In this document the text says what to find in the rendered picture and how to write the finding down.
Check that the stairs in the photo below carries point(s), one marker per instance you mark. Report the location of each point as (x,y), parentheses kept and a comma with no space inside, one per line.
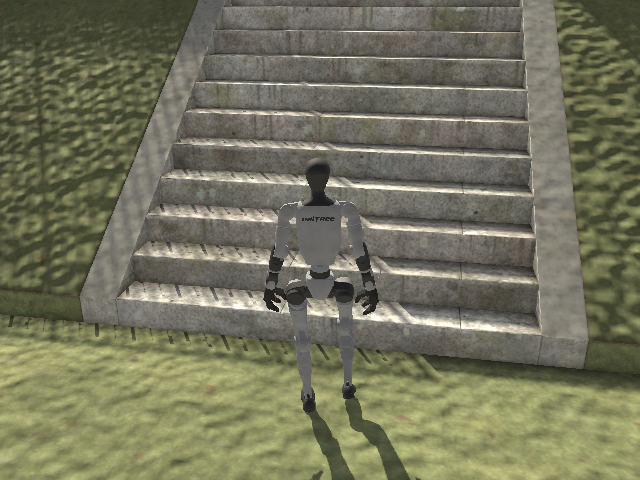
(418,107)

